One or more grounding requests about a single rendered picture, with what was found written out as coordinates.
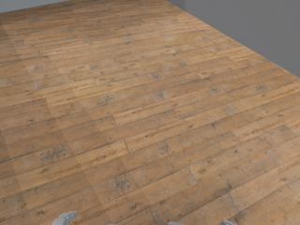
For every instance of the left robot hand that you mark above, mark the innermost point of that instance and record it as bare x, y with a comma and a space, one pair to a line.
65, 218

